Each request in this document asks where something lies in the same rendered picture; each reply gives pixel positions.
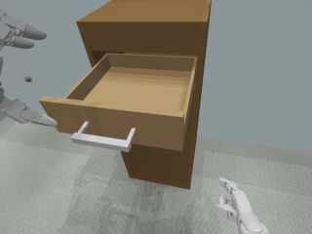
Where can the drawer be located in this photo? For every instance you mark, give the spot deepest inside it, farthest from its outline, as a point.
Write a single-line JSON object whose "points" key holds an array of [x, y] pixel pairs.
{"points": [[150, 93]]}

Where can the cabinet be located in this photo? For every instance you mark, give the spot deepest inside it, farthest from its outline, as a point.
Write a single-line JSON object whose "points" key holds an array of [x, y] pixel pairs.
{"points": [[177, 28]]}

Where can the robot left hand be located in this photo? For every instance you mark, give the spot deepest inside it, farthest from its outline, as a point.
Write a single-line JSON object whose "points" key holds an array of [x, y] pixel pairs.
{"points": [[15, 33]]}

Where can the robot right forearm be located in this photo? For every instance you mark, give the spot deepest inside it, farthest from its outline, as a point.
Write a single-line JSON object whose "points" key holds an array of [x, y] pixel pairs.
{"points": [[250, 224]]}

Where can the handle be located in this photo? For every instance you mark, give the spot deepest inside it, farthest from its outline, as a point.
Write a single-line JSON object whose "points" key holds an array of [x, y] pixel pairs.
{"points": [[103, 141]]}

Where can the robot right hand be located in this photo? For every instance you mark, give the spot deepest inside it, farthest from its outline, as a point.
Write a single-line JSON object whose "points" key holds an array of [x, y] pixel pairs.
{"points": [[238, 204]]}

